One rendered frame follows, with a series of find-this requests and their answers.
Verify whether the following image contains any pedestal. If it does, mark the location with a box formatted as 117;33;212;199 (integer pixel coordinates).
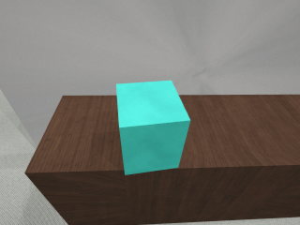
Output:
24;94;300;225

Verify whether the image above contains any carton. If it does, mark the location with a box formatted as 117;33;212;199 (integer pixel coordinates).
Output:
116;80;190;175

